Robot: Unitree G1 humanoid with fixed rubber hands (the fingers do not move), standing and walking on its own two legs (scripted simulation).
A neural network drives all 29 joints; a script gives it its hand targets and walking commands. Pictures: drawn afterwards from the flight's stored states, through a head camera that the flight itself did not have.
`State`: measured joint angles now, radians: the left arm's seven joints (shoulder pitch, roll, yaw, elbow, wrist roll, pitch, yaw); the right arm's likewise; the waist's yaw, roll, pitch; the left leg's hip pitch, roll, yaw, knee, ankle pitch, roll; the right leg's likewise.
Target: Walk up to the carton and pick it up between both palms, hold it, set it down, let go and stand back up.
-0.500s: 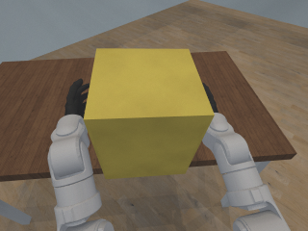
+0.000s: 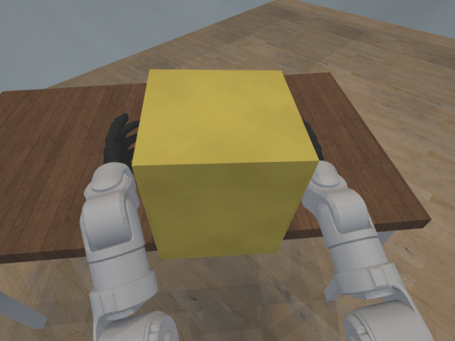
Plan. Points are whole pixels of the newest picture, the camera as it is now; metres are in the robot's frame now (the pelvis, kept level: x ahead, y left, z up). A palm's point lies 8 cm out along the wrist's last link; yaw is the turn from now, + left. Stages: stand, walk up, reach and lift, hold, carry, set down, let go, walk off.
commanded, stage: hold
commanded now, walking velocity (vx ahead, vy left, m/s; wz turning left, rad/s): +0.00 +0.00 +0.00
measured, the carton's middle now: (218, 168) +0.36 +0.01 +0.13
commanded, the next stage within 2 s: set down in 1.90 s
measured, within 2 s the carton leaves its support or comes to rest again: neither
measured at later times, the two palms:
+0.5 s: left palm (109, 166) +0.35 +0.17 +0.17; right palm (299, 163) +0.36 -0.13 +0.14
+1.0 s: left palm (119, 161) +0.35 +0.16 +0.18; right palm (307, 157) +0.36 -0.14 +0.15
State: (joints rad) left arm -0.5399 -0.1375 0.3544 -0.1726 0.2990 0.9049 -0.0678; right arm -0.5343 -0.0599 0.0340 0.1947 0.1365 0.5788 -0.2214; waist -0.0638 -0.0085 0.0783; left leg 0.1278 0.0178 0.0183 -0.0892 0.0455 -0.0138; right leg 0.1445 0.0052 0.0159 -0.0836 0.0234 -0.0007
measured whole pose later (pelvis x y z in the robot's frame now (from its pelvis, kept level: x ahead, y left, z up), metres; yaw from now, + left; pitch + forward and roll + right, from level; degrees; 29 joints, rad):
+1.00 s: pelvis +0.00 +0.00 +0.00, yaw +0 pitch -4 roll +0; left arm -0.59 -0.13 0.38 -0.07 0.30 0.86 -0.07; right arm -0.57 -0.05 0.00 0.25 0.12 0.57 -0.22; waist -0.04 -0.01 0.06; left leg 0.11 0.02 0.02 -0.09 0.05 -0.02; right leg 0.11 0.01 0.02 -0.06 0.02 0.00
